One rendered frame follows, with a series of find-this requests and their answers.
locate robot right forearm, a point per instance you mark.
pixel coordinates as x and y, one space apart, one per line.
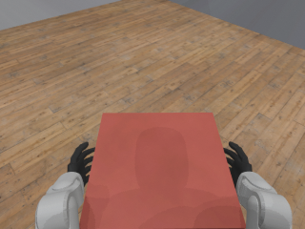
266 209

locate carton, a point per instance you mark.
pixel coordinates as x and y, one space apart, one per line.
160 171

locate left robot hand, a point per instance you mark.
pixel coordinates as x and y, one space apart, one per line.
78 163

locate robot left forearm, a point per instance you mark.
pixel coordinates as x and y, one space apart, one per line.
58 208

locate right robot hand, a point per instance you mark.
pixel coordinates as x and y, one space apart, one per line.
239 162

